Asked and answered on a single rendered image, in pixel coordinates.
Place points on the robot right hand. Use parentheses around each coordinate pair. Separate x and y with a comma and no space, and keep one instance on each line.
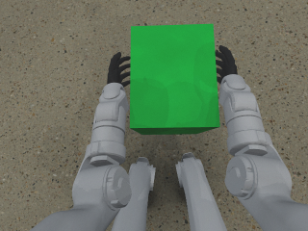
(227,64)

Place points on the robot left upper arm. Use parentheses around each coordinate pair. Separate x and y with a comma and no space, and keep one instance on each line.
(98,194)

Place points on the robot left hand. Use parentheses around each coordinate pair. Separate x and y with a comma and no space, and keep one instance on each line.
(115,69)

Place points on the carton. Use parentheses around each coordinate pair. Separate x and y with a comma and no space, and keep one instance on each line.
(173,79)

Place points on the left robot forearm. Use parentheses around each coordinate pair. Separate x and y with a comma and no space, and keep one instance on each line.
(108,129)

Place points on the right robot forearm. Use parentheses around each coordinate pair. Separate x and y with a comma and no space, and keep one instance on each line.
(246,133)

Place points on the robot right upper arm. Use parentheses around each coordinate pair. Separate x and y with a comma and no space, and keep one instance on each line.
(263,185)

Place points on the robot left shin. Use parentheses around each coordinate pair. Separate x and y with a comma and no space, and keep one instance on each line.
(140,159)

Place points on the robot left thigh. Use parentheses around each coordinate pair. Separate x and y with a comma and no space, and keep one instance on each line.
(133,216)

